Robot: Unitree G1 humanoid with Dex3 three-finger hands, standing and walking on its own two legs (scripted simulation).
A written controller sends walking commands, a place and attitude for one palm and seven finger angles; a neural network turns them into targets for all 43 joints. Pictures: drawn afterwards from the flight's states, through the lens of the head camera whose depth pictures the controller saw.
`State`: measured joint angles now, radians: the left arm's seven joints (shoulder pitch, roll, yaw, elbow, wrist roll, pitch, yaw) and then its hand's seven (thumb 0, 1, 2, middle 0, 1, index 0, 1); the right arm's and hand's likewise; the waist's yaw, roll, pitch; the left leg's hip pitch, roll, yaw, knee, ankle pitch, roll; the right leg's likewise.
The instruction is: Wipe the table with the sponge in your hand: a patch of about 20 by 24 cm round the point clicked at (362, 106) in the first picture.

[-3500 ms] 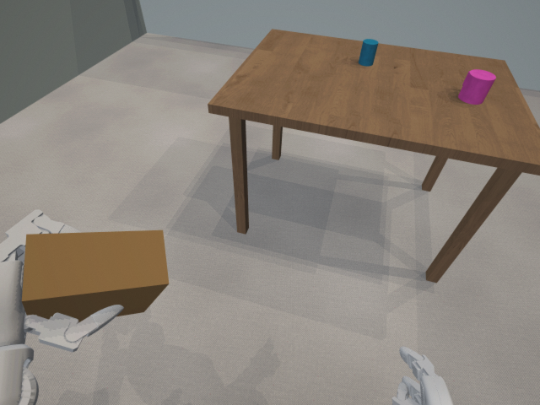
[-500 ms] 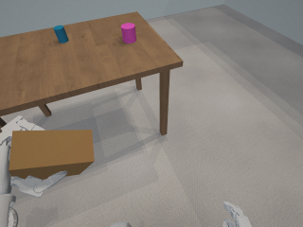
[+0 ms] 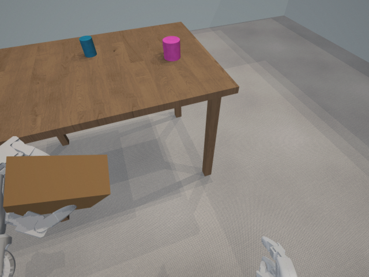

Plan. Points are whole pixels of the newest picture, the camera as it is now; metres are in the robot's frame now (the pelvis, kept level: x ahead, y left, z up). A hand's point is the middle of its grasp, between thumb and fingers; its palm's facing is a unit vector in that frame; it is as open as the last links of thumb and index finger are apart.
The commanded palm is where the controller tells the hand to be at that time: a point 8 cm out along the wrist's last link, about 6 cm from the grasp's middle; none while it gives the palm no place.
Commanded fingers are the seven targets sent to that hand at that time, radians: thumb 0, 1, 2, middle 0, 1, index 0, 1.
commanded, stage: take the last steps up to it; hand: left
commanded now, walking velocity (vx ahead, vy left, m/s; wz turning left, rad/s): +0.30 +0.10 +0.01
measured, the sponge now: (72, 186) +0.23 +0.20 +0.16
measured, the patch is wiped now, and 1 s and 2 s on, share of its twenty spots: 0.00 0.00 0.00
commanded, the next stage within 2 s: come to a stop and stand still in 1.16 s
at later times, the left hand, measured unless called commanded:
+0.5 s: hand (51, 124) +0.35 +0.29 +0.17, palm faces +0.39 -0.81 -0.43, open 10.2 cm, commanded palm +0.28 +0.32 +0.18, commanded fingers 0.00 0.10 1.30 -1.20 -1.60 -1.20 -1.60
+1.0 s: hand (86, 92) +0.46 +0.26 +0.17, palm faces +0.33 -0.82 -0.47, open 10.2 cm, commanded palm +0.40 +0.31 +0.18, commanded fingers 0.00 0.10 1.30 -1.20 -1.60 -1.20 -1.60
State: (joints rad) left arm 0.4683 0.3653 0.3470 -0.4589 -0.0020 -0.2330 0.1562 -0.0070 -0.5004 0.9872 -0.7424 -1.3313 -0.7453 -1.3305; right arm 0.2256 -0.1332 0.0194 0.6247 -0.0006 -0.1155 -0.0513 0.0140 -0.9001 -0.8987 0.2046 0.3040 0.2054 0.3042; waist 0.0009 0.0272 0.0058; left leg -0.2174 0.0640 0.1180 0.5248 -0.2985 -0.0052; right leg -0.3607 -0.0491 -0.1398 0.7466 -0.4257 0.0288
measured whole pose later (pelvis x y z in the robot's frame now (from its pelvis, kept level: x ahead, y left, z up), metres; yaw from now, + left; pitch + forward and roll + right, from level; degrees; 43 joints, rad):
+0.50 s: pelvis +0.12 +0.05 -0.01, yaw -1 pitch +0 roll +1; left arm 0.42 0.41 0.40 -0.52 -0.01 -0.24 0.17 -0.01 -0.50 0.99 -0.74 -1.33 -0.75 -1.33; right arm 0.16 -0.19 -0.05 0.60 0.01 -0.08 -0.06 0.01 -0.90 -0.90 0.20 0.30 0.20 0.30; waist -0.01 -0.05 0.08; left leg -0.31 0.08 0.18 0.58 -0.27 0.02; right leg -0.41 -0.07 -0.06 1.11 -0.53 0.02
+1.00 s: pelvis +0.24 +0.03 +0.01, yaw -1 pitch +1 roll +2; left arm 0.51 0.36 0.35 -0.53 -0.01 -0.24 0.15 -0.01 -0.50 0.99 -0.74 -1.33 -0.75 -1.33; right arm 0.18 -0.24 -0.03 0.61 0.00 -0.04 -0.06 0.02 -0.90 -0.90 0.20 0.30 0.21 0.30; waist -0.01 -0.02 0.09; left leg -0.48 0.09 0.10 0.84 -0.31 -0.02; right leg -0.22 -0.07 -0.17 0.50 -0.28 -0.03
